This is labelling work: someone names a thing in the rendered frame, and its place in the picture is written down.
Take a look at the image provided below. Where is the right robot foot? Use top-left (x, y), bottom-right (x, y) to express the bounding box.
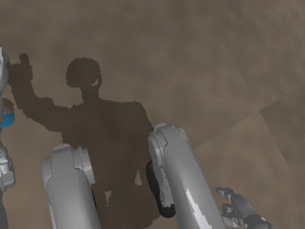
top-left (146, 161), bottom-right (176, 218)

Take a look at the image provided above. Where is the left robot hand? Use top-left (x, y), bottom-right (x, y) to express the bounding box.
top-left (0, 47), bottom-right (12, 115)

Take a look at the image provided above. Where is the tin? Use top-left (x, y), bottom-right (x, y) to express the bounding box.
top-left (1, 112), bottom-right (15, 128)

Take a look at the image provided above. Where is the right robot hand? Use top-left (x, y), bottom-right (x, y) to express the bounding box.
top-left (215, 187), bottom-right (257, 228)

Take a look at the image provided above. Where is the left robot arm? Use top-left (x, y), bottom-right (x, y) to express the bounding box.
top-left (0, 95), bottom-right (16, 229)

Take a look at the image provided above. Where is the right robot arm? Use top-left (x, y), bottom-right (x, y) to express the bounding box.
top-left (243, 214), bottom-right (274, 229)

